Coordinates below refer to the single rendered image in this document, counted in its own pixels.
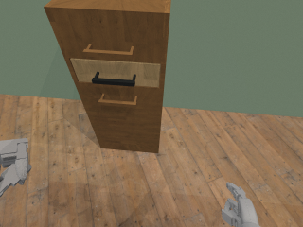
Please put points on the right robot hand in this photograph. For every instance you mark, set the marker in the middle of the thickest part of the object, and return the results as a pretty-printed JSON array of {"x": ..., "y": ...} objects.
[{"x": 243, "y": 210}]

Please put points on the cabinet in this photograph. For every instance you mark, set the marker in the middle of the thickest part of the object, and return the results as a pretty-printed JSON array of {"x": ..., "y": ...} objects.
[{"x": 138, "y": 26}]

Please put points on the handle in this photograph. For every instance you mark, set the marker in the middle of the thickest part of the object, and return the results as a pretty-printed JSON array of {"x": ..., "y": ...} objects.
[
  {"x": 117, "y": 82},
  {"x": 108, "y": 54},
  {"x": 117, "y": 103}
]

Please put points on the left robot hand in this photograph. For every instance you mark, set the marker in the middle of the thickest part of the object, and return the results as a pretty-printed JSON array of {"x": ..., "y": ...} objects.
[{"x": 14, "y": 157}]

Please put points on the drawer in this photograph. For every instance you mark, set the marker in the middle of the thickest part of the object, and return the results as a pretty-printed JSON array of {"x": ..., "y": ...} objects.
[{"x": 146, "y": 74}]

